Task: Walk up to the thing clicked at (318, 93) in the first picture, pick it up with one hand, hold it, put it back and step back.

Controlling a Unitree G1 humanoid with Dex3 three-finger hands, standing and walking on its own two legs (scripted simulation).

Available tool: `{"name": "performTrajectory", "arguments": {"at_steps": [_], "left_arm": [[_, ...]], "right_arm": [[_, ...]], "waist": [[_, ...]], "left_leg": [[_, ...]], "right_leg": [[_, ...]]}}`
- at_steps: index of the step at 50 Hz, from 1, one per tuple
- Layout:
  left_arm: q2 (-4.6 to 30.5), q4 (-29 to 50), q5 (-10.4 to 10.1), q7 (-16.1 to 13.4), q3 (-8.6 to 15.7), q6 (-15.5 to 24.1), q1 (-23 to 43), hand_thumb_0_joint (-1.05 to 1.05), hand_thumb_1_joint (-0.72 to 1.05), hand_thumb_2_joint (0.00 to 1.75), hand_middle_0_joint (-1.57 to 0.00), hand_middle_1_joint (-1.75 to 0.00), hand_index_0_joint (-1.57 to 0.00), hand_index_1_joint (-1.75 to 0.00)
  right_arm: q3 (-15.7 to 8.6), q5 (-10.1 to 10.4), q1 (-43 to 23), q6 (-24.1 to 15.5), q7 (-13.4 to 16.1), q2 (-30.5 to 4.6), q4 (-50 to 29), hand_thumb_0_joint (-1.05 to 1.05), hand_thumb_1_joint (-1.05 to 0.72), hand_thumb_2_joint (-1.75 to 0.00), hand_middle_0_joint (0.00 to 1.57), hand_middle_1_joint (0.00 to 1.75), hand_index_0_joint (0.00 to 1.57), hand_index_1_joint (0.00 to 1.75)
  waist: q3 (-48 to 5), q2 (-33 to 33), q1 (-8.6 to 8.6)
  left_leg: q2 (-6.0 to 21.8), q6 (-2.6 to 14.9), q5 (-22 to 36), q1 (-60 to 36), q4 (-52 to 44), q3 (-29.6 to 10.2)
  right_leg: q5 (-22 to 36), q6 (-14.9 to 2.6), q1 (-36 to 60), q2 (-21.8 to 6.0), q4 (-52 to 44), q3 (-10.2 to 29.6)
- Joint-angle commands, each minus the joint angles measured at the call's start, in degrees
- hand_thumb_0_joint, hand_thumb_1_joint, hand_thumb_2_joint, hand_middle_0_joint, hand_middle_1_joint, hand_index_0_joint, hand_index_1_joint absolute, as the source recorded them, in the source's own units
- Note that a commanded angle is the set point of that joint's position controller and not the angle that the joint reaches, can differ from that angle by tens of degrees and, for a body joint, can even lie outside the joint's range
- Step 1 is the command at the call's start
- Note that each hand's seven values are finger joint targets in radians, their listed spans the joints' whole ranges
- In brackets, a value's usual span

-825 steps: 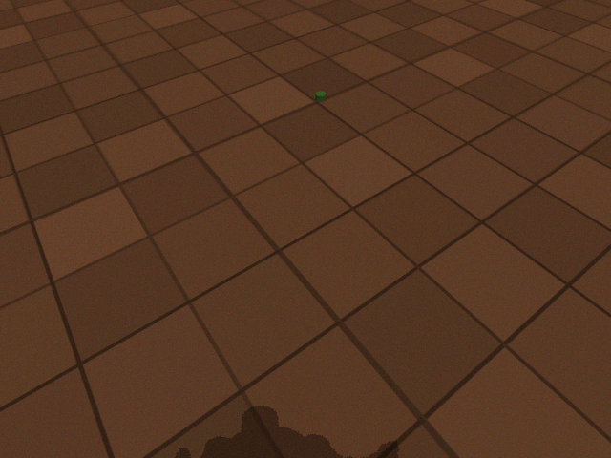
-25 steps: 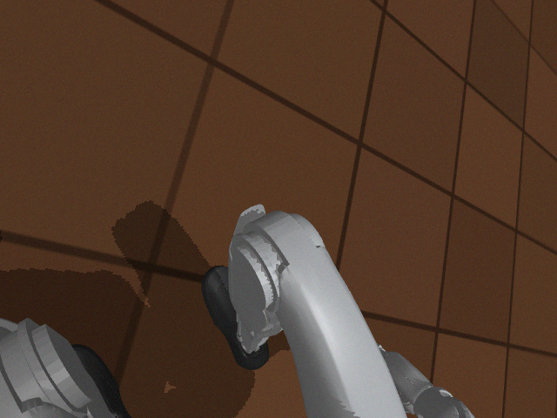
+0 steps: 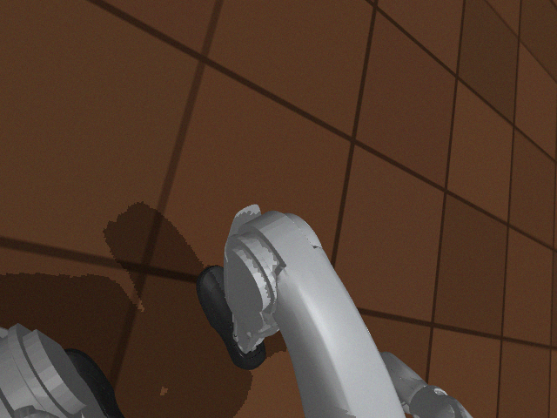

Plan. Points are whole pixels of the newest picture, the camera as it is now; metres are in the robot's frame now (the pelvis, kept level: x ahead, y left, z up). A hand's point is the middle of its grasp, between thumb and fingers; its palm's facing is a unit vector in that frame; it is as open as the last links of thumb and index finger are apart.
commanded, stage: rest palm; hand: left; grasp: from above
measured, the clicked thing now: out of the picture +0.50 +0.38 -0.29
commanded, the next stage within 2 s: close in 0.54 s
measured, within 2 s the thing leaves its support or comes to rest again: neither
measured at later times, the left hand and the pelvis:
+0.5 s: hand out of the picture +0.47 +0.36 -0.25, palm faces -0.46 -0.17 -0.87, open 13.5 cm; pelvis +0.00 +0.00 +0.00, yaw -1 degrees
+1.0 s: hand out of the picture +0.47 +0.37 -0.25, palm faces -0.44 -0.15 -0.89, open 13.6 cm; pelvis +0.00 +0.00 +0.00, yaw -1 degrees
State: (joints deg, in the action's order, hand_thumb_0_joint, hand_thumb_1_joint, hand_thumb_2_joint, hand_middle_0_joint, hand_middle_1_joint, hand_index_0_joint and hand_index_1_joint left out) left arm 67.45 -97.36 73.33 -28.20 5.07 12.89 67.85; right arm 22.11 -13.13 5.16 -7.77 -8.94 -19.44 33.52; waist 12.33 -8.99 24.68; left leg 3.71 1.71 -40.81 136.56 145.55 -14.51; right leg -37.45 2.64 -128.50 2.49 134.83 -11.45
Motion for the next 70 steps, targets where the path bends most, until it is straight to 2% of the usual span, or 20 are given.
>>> {"name": "performTrajectory", "arguments": {"at_steps": [1, 9, 11, 18, 19, 25, 32, 34, 39, 40, 41, 43, 44, 45, 49, 53, 55, 64, 66, 70], "left_arm": [[14.24, 5.23, -0.94, -2.20, 0.40, -0.47, 12.00, 0.00, -0.54, 0.99, -0.07, -1.03, -0.06, -1.04], [17.09, 8.27, -2.12, -1.84, 2.16, -0.56, 13.34, 0.00, -0.54, 1.04, -0.09, -1.04, -0.07, -1.06], [15.47, 6.52, -2.10, -1.30, 1.06, -0.87, 11.85, 0.00, -0.54, 1.03, -0.08, -1.04, -0.06, -1.06], [16.35, 9.17, -2.65, 0.04, 1.64, -0.64, 12.45, 0.00, -0.51, 1.08, -0.11, -1.07, -0.09, -1.09], [14.96, 5.96, -2.60, 0.24, 0.49, -0.85, 10.19, 0.00, -0.49, 1.09, -0.12, -1.09, -0.10, -1.11], [16.51, 9.44, -2.29, 0.00, 1.11, 0.49, 12.24, 0.00, -0.46, 1.08, -0.13, -1.10, -0.12, -1.11], [15.25, 8.19, -1.85, -0.86, 0.24, 0.88, 10.95, 0.00, -0.45, 1.09, -0.14, -1.10, -0.12, -1.12], [15.72, 8.74, -1.40, -1.18, 0.57, 0.77, 11.62, 0.00, -0.46, 0.95, -0.09, -1.05, -0.10, -1.04], [16.35, 9.46, -1.82, -1.72, 0.52, 0.73, 12.59, 0.00, -0.48, 0.95, -0.08, -1.05, -0.09, -1.04], [15.59, 5.24, -1.67, -1.83, 0.03, 0.26, 10.78, 0.00, -0.47, 0.95, -0.08, -1.05, -0.09, -1.04], [16.30, 9.38, -1.93, -1.63, 0.31, 0.47, 12.49, 0.00, -0.47, 0.94, -0.09, -1.03, -0.10, -1.03], [16.29, 8.34, -2.03, -1.56, 0.79, 0.13, 12.24, 0.00, -0.46, 0.94, -0.10, -1.03, -0.10, -1.02], [16.16, 9.09, -2.54, -1.48, 0.38, 0.36, 12.97, 0.00, -0.46, 0.93, -0.10, -1.03, -0.10, -1.02], [16.05, 7.87, -2.50, -1.44, 0.54, 0.20, 12.35, 0.00, -0.45, 0.93, -0.11, -1.02, -0.11, -1.02], [14.67, 5.76, -2.81, -0.57, -0.79, -0.20, 10.65, 0.00, -0.42, 0.92, -0.14, -1.00, -0.14, -1.00], [17.49, 11.35, -3.18, 0.07, 0.80, 0.04, 13.17, 0.00, -0.39, 0.88, -0.15, -0.98, -0.16, -0.97], [15.30, 9.01, -3.26, 0.30, -0.36, -0.15, 11.44, 0.00, -0.37, 0.88, -0.17, -0.97, -0.17, -0.96], [18.90, 9.83, -2.18, -0.21, 1.65, 0.33, 11.23, 0.00, -0.31, 0.83, -0.22, -0.91, -0.22, -0.90], [17.17, 7.60, -2.51, -0.37, 0.98, 0.39, 10.39, 0.00, -0.31, 0.83, -0.22, -0.90, -0.23, -0.90], [17.30, 9.01, -2.58, -0.78, 0.98, 0.61, 12.13, 0.00, -0.25, 0.82, -0.26, -0.90, -0.27, -0.89]], "right_arm": [[-5.36, 0.35, 11.28, 0.12, 0.95, -19.80, 1.36, 0.00, -0.90, -0.90, 0.20, 0.30, 0.20, 0.30], [-4.44, 0.45, 11.68, -0.15, 0.96, -19.20, 1.75, 0.00, -0.90, -0.91, 0.20, 0.30, 0.20, 0.30], [-4.91, 0.22, 12.31, -0.11, 1.11, -19.86, 1.87, 0.00, -0.90, -0.90, 0.20, 0.30, 0.20, 0.30], [-4.20, 0.19, 12.11, 0.38, 1.03, -19.29, 2.40, 0.00, -0.90, -0.91, 0.20, 0.30, 0.20, 0.30], [-4.40, 0.21, 11.47, 0.54, 0.98, -19.19, 1.75, 0.00, -0.90, -0.91, 0.20, 0.30, 0.20, 0.30], [-4.01, 0.05, 11.51, 0.96, 1.12, -19.59, 1.60, 0.00, -0.90, -0.90, 0.20, 0.30, 0.20, 0.30], [-4.08, -0.07, 10.65, 0.65, 0.89, -19.63, 1.65, 0.00, -0.90, -0.91, 0.20, 0.30, 0.20, 0.30], [-3.87, -0.32, 11.05, 0.57, 0.81, -19.43, 1.99, 0.00, -0.90, -0.90, 0.20, 0.30, 0.20, 0.30], [-4.58, -0.14, 10.32, 0.22, 1.18, -20.44, 2.02, 0.00, -0.89, -0.90, 0.20, 0.30, 0.20, 0.30], [-3.98, -0.09, 9.99, 0.25, 1.14, -19.59, 1.64, 0.00, -0.90, -0.90, 0.20, 0.30, 0.20, 0.30], [-3.92, 0.03, 10.48, 0.09, 1.09, -19.72, 2.12, 0.00, -0.89, -0.90, 0.20, 0.30, 0.20, 0.30], [-3.55, -0.14, 10.76, 0.08, 1.11, -19.48, 2.58, 0.00, -0.89, -0.90, 0.20, 0.30, 0.20, 0.30], [-4.74, -0.02, 10.17, 0.02, 1.24, -20.73, 2.31, 0.00, -0.89, -0.90, 0.20, 0.30, 0.20, 0.30], [-3.64, -0.01, 10.12, 0.04, 1.14, -19.50, 2.05, 0.00, -0.90, -0.90, 0.20, 0.30, 0.20, 0.30], [-3.69, 0.12, 9.99, 0.20, 1.33, -19.42, 2.31, 0.00, -0.89, -0.90, 0.20, 0.30, 0.20, 0.30], [-3.50, 0.12, 10.42, 0.63, 1.23, -19.29, 2.66, 0.00, -0.89, -0.90, 0.20, 0.30, 0.20, 0.30], [-3.50, 0.06, 10.72, 0.84, 1.14, -19.53, 1.99, 0.00, -0.89, -0.90, 0.20, 0.30, 0.20, 0.30], [-2.85, -0.23, 10.33, 1.53, 1.45, -19.66, 1.04, 0.00, -0.89, -0.90, 0.20, 0.30, 0.20, 0.30], [-3.24, -0.27, 9.89, 1.40, 1.58, -19.85, 0.51, 0.00, -0.89, -0.90, 0.20, 0.30, 0.20, 0.30], [-3.14, -0.32, 9.91, 1.03, 1.80, -20.07, 1.06, 0.00, -0.89, -0.90, 0.20, 0.30, 0.20, 0.30]], "waist": [[-37.15, 33.59, 2.99], [-39.90, 33.45, 2.64], [-37.70, 33.14, 3.54], [-39.39, 35.56, 2.94], [-38.16, 33.70, 2.91], [-38.47, 34.59, 2.85], [-36.16, 35.03, 3.07], [-36.55, 36.03, 2.92], [-36.80, 36.11, 3.04], [-35.48, 33.65, 3.15], [-36.26, 34.70, 3.07], [-36.25, 35.49, 3.34], [-36.60, 36.17, 3.24], [-36.45, 35.26, 3.44], [-35.72, 33.66, 3.52], [-40.31, 37.77, 2.38], [-38.24, 35.24, 3.46], [-37.75, 35.45, 2.42], [-36.45, 33.65, 3.08], [-36.21, 34.71, 3.07]], "left_leg": [[1.70, -0.95, 14.74, -30.84, -14.25, 3.17], [1.62, -0.60, 16.02, -29.31, -12.84, 3.95], [1.59, -0.46, 15.21, -28.98, -13.07, 4.12], [2.25, -1.25, 19.56, -32.92, -12.96, 3.04], [2.04, -0.77, 17.90, -30.92, -12.89, 3.37], [2.24, -1.21, 18.27, -32.36, -13.42, 2.59], [2.31, -1.41, 16.65, -33.01, -13.93, 2.17], [2.32, -1.57, 17.08, -33.23, -14.09, 2.23], [2.24, -1.35, 15.75, -32.02, -13.74, 2.58], [2.17, -1.17, 13.84, -30.50, -14.17, 2.48], [2.13, -1.10, 15.03, -30.85, -13.66, 2.78], [2.48, -1.58, 16.17, -32.31, -14.17, 1.95], [2.43, -1.59, 15.42, -32.06, -14.16, 2.10], [2.49, -1.51, 15.58, -31.96, -14.14, 1.86], [2.34, -1.24, 15.03, -30.99, -13.85, 2.24], [2.84, -1.78, 21.47, -35.64, -13.51, 2.11], [2.53, -1.32, 21.50, -34.19, -12.85, 2.23], [2.50, -1.31, 18.07, -32.67, -13.79, 2.37], [2.24, -0.99, 15.40, -30.60, -13.63, 2.62], [2.47, -1.44, 15.27, -31.50, -13.68, 1.85]], "right_leg": [[15.21, -3.33, 19.92, 2.42, -11.13, -4.19], [17.00, -3.10, 23.73, 2.41, -11.40, -3.63], [16.40, -3.00, 23.27, 2.52, -11.67, -3.55], [17.88, -3.18, 21.92, 2.25, -11.47, -4.30], [17.33, -3.12, 23.07, 2.69, -11.61, -4.06], [16.91, -3.32, 22.20, 2.56, -11.44, -4.83], [15.28, -3.35, 19.87, 2.50, -11.14, -4.84], [15.74, -3.28, 19.83, 2.35, -10.93, -4.83], [15.42, -3.30, 19.93, 2.45, -11.21, -4.65], [14.19, -3.39, 20.47, 2.72, -11.39, -4.81], [15.28, -3.18, 20.55, 2.58, -11.33, -4.57], [15.38, -3.18, 19.10, 2.20, -10.89, -4.87], [14.95, -3.31, 18.91, 2.27, -10.97, -4.83], [15.25, -3.17, 19.67, 2.21, -11.07, -5.01], [14.97, -3.09, 20.17, 2.44, -11.42, -4.71], [18.31, -3.09, 21.30, 2.26, -11.19, -4.59], [18.79, -3.02, 21.60, 2.42, -11.27, -4.64], [16.39, -3.33, 22.17, 2.53, -11.42, -4.67], [14.95, -3.35, 21.99, 2.80, -11.89, -4.79], [14.48, -3.51, 19.83, 2.57, -11.44, -5.33]]}}
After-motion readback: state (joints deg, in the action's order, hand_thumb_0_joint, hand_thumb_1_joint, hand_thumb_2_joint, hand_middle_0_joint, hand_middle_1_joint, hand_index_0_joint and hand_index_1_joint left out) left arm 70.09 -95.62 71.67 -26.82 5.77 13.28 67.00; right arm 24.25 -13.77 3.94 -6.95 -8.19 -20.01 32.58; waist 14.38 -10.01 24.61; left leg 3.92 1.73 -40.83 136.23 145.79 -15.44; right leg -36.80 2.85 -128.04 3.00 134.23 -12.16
